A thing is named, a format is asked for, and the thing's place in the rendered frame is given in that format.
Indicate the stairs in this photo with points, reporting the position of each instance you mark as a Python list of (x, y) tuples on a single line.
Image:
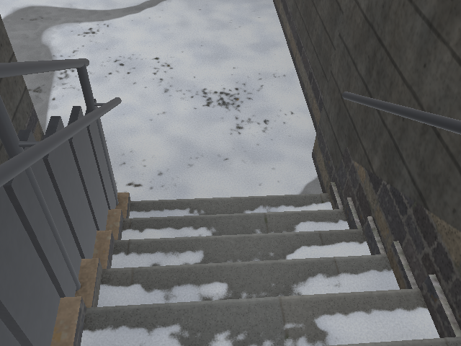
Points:
[(275, 270)]

